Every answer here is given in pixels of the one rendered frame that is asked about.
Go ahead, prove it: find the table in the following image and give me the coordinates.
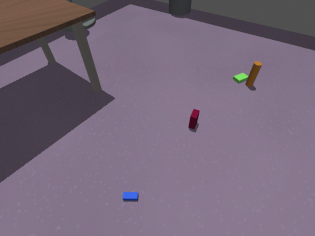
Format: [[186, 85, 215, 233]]
[[0, 0, 101, 92]]

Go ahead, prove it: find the coat stand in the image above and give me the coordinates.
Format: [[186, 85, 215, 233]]
[[62, 0, 95, 31]]

